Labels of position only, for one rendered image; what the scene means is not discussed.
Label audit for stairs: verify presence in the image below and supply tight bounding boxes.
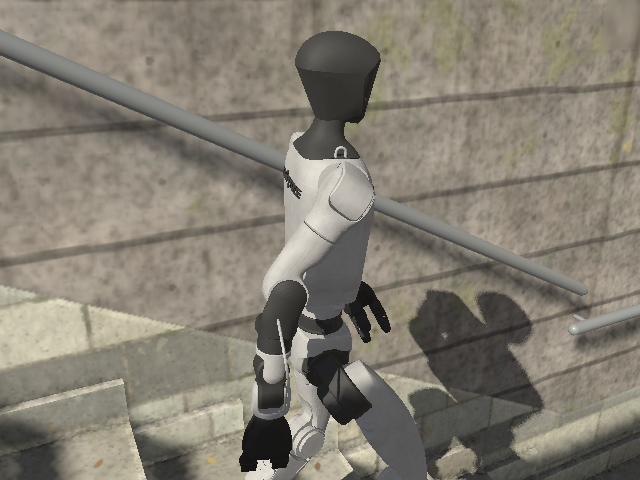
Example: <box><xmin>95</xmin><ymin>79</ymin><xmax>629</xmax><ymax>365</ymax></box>
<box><xmin>0</xmin><ymin>421</ymin><xmax>541</xmax><ymax>480</ymax></box>

